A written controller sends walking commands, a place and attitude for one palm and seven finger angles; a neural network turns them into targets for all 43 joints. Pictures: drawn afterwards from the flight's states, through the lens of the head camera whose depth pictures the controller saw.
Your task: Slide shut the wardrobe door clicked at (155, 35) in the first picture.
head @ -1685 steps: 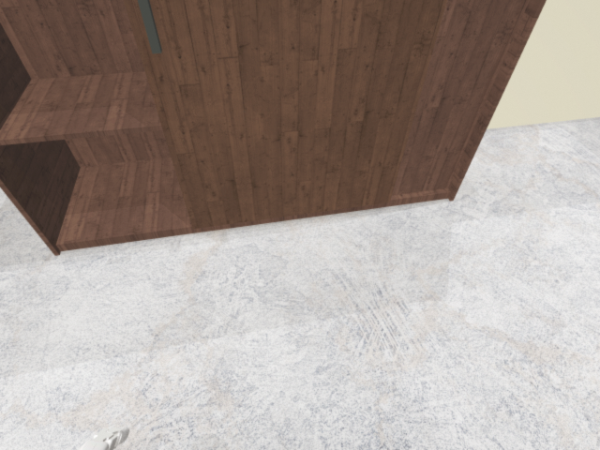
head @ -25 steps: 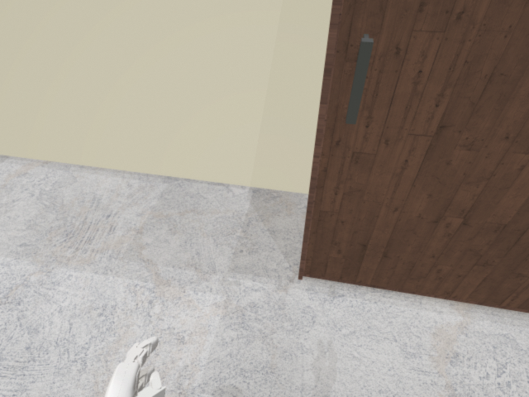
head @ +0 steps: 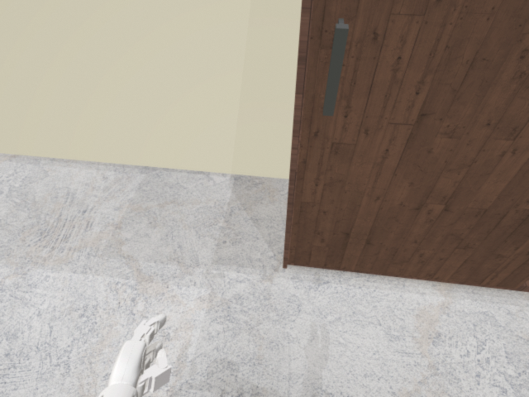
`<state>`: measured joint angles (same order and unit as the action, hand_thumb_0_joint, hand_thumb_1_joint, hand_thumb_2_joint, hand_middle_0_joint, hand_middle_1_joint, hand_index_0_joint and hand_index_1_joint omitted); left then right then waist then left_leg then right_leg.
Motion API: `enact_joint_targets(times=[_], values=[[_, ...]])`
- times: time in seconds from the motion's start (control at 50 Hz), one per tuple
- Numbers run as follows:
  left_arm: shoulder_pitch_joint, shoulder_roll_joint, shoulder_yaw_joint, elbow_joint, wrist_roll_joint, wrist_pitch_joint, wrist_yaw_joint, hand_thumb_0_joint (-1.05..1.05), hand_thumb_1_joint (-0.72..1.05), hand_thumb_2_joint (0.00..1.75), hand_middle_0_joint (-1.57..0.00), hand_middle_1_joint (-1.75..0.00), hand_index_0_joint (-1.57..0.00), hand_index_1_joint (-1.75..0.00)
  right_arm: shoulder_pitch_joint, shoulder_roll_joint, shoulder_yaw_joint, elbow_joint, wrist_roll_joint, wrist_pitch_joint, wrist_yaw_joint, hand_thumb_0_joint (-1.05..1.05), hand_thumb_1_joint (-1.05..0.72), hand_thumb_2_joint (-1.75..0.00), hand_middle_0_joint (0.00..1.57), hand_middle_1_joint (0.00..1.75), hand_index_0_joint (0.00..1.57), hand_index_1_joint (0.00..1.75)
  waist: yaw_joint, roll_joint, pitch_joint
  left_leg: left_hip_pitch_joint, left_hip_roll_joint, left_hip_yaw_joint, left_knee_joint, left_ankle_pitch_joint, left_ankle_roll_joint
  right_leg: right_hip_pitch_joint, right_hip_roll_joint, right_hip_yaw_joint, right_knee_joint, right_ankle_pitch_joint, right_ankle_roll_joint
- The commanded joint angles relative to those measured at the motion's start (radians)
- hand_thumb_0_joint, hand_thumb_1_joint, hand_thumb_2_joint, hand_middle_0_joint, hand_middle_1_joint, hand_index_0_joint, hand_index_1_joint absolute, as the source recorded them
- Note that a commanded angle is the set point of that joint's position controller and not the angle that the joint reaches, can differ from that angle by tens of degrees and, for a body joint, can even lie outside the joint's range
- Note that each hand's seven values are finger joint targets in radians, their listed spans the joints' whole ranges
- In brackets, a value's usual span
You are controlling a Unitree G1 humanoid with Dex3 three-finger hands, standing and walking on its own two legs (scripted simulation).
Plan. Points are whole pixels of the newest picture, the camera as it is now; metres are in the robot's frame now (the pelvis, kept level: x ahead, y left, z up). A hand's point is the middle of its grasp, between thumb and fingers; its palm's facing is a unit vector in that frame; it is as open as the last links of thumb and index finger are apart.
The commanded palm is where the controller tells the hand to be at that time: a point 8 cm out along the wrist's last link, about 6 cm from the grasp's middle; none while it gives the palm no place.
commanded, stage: stop stepping back and stand still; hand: right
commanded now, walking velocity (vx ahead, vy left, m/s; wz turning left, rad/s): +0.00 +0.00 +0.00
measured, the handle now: (334, 69) +0.72 -0.11 +0.15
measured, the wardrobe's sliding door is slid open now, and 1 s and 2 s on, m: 0.00 0.00 0.00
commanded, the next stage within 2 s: let the arm hang, fingers relaxed in 0.22 s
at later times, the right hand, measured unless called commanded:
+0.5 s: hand (446, 390) +0.17 -0.26 -0.08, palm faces +0.03 +0.92 -0.40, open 7.4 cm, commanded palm none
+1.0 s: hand out of the picture +0.00 -0.28 -0.16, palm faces +0.00 +0.95 -0.33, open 7.3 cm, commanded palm none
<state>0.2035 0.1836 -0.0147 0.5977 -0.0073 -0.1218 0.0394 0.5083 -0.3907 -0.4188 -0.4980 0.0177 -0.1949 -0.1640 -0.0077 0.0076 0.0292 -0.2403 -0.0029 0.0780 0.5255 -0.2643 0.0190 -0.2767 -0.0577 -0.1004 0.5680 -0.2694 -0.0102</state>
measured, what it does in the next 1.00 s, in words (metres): stands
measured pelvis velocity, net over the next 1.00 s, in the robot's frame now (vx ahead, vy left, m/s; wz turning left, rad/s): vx -0.01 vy -0.03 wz -0.01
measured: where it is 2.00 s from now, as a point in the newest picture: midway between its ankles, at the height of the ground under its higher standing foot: outside the picture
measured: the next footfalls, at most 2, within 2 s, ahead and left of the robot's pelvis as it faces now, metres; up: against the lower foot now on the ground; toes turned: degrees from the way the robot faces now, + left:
none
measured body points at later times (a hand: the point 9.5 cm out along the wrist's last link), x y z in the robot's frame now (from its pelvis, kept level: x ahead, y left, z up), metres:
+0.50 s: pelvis -0.01 -0.02 -0.01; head -0.02 +0.00 +0.44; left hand +0.14 +0.25 -0.12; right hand +0.16 -0.31 -0.05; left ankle +0.01 +0.11 -0.73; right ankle +0.02 -0.11 -0.73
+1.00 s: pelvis -0.01 -0.03 +0.01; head +0.01 -0.03 +0.46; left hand +0.00 +0.23 -0.14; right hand +0.00 -0.33 -0.13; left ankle +0.01 +0.11 -0.73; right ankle +0.02 -0.11 -0.73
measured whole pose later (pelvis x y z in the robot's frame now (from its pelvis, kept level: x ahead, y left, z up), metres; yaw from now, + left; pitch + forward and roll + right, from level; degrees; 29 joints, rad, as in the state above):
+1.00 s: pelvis -0.01 -0.03 +0.01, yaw +0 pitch -1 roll +1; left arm 0.22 0.26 0.02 1.11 0.02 0.02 0.00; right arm 0.20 -0.31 -0.03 1.15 -0.01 0.00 -0.01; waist 0.00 -0.02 0.07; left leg -0.19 0.05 0.06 0.39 -0.17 -0.02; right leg -0.23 0.00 -0.12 0.42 -0.18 -0.06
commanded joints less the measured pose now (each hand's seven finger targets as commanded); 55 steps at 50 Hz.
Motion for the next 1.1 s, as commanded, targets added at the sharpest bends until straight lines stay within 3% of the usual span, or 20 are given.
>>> enact_joint_targets(times=[0.0, 0.1, 0.28, 0.3, 0.32, 0.36, 0.38, 0.4, 0.44, 0.46, 0.52, 0.56, 0.6, 0.66, 0.78, 0.86, 0.98, 1.02, 1.08], values=[[-0.049, 0.128, 0.055, -0.135, -0.003, -0.031, 0.016, 0.0, 0.9, 0.9, -0.2, -0.3, -0.2, -0.3, 0.017, -0.179, -0.132, -0.188, 0.016, -0.054, -0.018, 0.0, -0.9, -0.9, 0.2, 0.3, 0.2, 0.3, 0.01, -0.03, -0.17, 0.088, 0.122, -0.162, -0.068, 0.366, 0.016, 0.034, -0.056, 0.069, -0.068, 0.222, 0.005], [-0.067, 0.132, 0.051, -0.144, -0.008, -0.016, 0.028, 0.0, 0.9, 0.9, -0.2, -0.3, -0.2, -0.3, 0.001, -0.177, -0.123, -0.166, 0.017, -0.045, -0.015, 0.0, -0.9, -0.9, 0.2, 0.3, 0.2, 0.3, 0.003, -0.052, -0.137, 0.074, 0.084, -0.118, -0.06, 0.316, -0.008, 0.036, -0.082, 0.09, -0.121, 0.255, -0.006], [-0.074, 0.14, 0.054, -0.15, -0.006, -0.016, 0.035, 0.0, 0.9, 0.9, -0.2, -0.3, -0.2, -0.3, -0.013, -0.179, -0.116, -0.195, 0.013, -0.039, -0.02, 0.0, -0.9, -0.9, 0.2, 0.3, 0.2, 0.3, -0.004, -0.071, -0.126, 0.07, 0.076, -0.117, -0.087, 0.206, -0.012, 0.004, -0.076, 0.091, -0.156, 0.135, -0.01], [-0.141, 0.352, 0.103, 0.092, 0.008, -0.056, -0.058, 0.0, 0.9, 0.9, -0.2, -0.3, -0.2, -0.3, -0.072, -0.036, 0.317, 0.61, -0.052, 0.102, 0.134, 0.0, -0.9, -0.9, 0.2, 0.3, 0.2, 0.3, 0.048, -0.074, -0.061, -0.036, 0.166, -0.074, 0.041, 0.404, -0.006, -0.047, -0.091, 0.087, 0.027, 0.315, -0.016], [-0.074, 0.304, 0.101, 0.068, -0.004, 0.011, -0.056, 0.0, 0.9, 0.9, -0.2, -0.3, -0.2, -0.3, -0.092, -0.037, 0.292, 0.622, -0.033, 0.171, 0.156, 0.0, -0.9, -0.9, 0.2, 0.3, 0.2, 0.3, 0.034, -0.092, -0.132, -0.048, 0.166, -0.124, 0.005, 0.296, 0.001, -0.018, -0.101, 0.085, -0.015, 0.253, -0.009], [-0.068, 0.29, 0.081, 0.075, 0.014, 0.051, -0.054, 0.0, 0.9, 0.9, -0.2, -0.3, -0.2, -0.3, -0.176, -0.03, 0.309, 0.712, -0.039, 0.176, 0.167, 0.0, -0.9, -0.9, 0.2, 0.3, 0.2, 0.3, 0.023, -0.023, -0.097, -0.08, 0.131, -0.08, 0.016, 0.081, 0.003, -0.095, -0.114, 0.145, -0.059, 0.095, -0.042], [-0.067, 0.296, 0.078, 0.087, 0.024, 0.063, -0.055, 0.0, 0.9, 0.9, -0.2, -0.3, -0.2, -0.3, -0.213, -0.043, 0.316, 0.777, -0.047, 0.173, 0.168, 0.0, -0.9, -0.9, 0.2, 0.3, 0.2, 0.3, 0.021, 0.076, -0.089, -0.062, 0.114, -0.08, 0.014, 0.055, 0.008, -0.106, -0.111, 0.171, -0.073, 0.096, -0.047], [-0.068, 0.305, 0.073, 0.095, 0.027, 0.072, -0.054, 0.0, 0.9, 0.9, -0.2, -0.3, -0.2, -0.3, -0.236, -0.051, 0.324, 0.835, -0.046, 0.173, 0.168, 0.0, -0.9, -0.9, 0.2, 0.3, 0.2, 0.3, 0.016, 0.124, -0.087, -0.054, 0.123, -0.093, -0.006, 0.049, 0.013, -0.1, -0.101, 0.178, -0.08, 0.094, -0.051], [-0.063, 0.296, 0.067, 0.136, 0.034, 0.092, -0.054, 0.0, 0.9, 0.9, -0.2, -0.3, -0.2, -0.3, -0.293, -0.061, 0.344, 0.969, -0.047, 0.177, 0.164, 0.0, -0.9, -0.9, 0.2, 0.3, 0.2, 0.3, 0.023, 0.165, -0.068, -0.069, 0.143, -0.133, -0.05, 0.036, 0.028, -0.059, -0.066, 0.161, -0.082, 0.079, -0.043], [-0.056, 0.29, 0.062, 0.158, 0.036, 0.102, -0.054, 0.0, 0.9, 0.9, -0.2, -0.3, -0.2, -0.3, -0.322, -0.061, 0.355, 1.032, -0.045, 0.183, 0.162, 0.0, -0.9, -0.9, 0.2, 0.3, 0.2, 0.3, 0.029, 0.158, -0.056, -0.078, 0.146, -0.141, -0.069, 0.004, 0.031, -0.041, -0.056, 0.16, -0.098, 0.059, -0.039], [-0.061, 0.258, 0.042, 0.22, 0.043, 0.12, -0.053, 0.0, 0.9, 0.9, -0.2, -0.3, -0.2, -0.3, -0.343, -0.041, 0.379, 1.201, -0.04, 0.194, 0.155, 0.0, -0.9, -0.9, 0.2, 0.3, 0.2, 0.3, 0.022, -0.012, -0.019, -0.051, 0.121, -0.136, -0.102, -0.076, 0.017, -0.047, -0.054, 0.162, -0.189, -0.03, -0.035], [-0.056, 0.247, 0.041, 0.261, 0.042, 0.123, -0.049, 0.0, 0.9, 0.9, -0.2, -0.3, -0.2, -0.3, -0.336, -0.038, 0.381, 1.292, -0.038, 0.19, 0.154, 0.0, -0.9, -0.9, 0.2, 0.3, 0.2, 0.3, 0.017, -0.057, -0.019, -0.025, 0.117, -0.141, -0.128, -0.089, 0.017, -0.046, -0.047, 0.153, -0.221, -0.092, -0.03], [-0.035, 0.236, 0.043, 0.3, 0.039, 0.122, -0.044, 0.0, 0.9, 0.9, -0.2, -0.3, -0.2, -0.3, -0.323, -0.032, 0.379, 1.362, -0.037, 0.182, 0.152, 0.0, -0.9, -0.9, 0.2, 0.3, 0.2, 0.3, 0.018, -0.055, -0.04, -0.011, 0.123, -0.147, -0.159, -0.083, 0.024, -0.014, -0.042, 0.143, -0.219, -0.09, -0.028], [-0.006, 0.225, 0.051, 0.354, 0.038, 0.118, -0.033, 0.0, 0.9, 0.9, -0.2, -0.3, -0.2, -0.3, -0.305, -0.018, 0.369, 1.444, -0.035, 0.175, 0.151, 0.0, -0.9, -0.9, 0.2, 0.3, 0.2, 0.3, 0.017, -0.138, -0.065, 0.019, 0.118, -0.138, -0.176, -0.037, 0.031, 0.016, -0.051, 0.14, -0.231, -0.08, -0.029], [0.024, 0.256, 0.068, 0.421, 0.029, 0.115, -0.023, 0.0, 0.9, 0.9, -0.2, -0.3, -0.2, -0.3, -0.312, -0.037, 0.368, 1.542, -0.032, 0.17, 0.151, 0.0, -0.9, -0.9, 0.2, 0.3, 0.2, 0.3, 0.016, -0.068, -0.036, 0.042, 0.116, -0.115, -0.197, 0.008, 0.031, 0.034, -0.077, 0.154, -0.256, -0.056, -0.034], [0.015, 0.27, 0.073, 0.447, 0.031, 0.116, -0.022, 0.0, 0.9, 0.9, -0.2, -0.3, -0.2, -0.3, -0.328, -0.044, 0.369, 1.577, -0.034, 0.175, 0.151, 0.0, -0.9, -0.9, 0.2, 0.3, 0.2, 0.3, 0.015, -0.046, 0.006, 0.025, 0.112, -0.105, -0.203, -0.025, 0.025, 0.024, -0.086, 0.173, -0.302, -0.114, -0.037], [-0.026, 0.298, 0.074, 0.459, 0.028, 0.112, -0.029, 0.0, 0.9, 0.9, -0.2, -0.3, -0.2, -0.3, -0.36, -0.077, 0.37, 1.587, -0.037, 0.172, 0.151, 0.0, -0.9, -0.9, 0.2, 0.3, 0.2, 0.3, 0.01, 0.011, -0.003, 0.044, 0.119, -0.1, -0.207, 0.002, 0.016, 0.042, -0.092, 0.177, -0.328, -0.085, -0.04], [-0.046, 0.304, 0.072, 0.463, 0.031, 0.109, -0.031, 0.0, 0.9, 0.9, -0.2, -0.3, -0.2, -0.3, -0.378, -0.082, 0.372, 1.585, -0.037, 0.171, 0.152, 0.0, -0.9, -0.9, 0.2, 0.3, 0.2, 0.3, 0.012, -0.008, -0.005, 0.043, 0.123, -0.102, -0.206, 0.016, 0.014, 0.056, -0.092, 0.182, -0.339, -0.065, -0.038], [-0.078, 0.317, 0.069, 0.464, 0.028, 0.103, -0.034, 0.0, 0.9, 0.9, -0.2, -0.3, -0.2, -0.3, -0.395, -0.099, 0.372, 1.581, -0.038, 0.165, 0.153, 0.0, -0.9, -0.9, 0.2, 0.3, 0.2, 0.3, 0.009, 0.01, -0.035, 0.064, 0.13, -0.103, -0.212, 0.07, 0.009, 0.091, -0.091, 0.172, -0.329, 0.028, -0.038]])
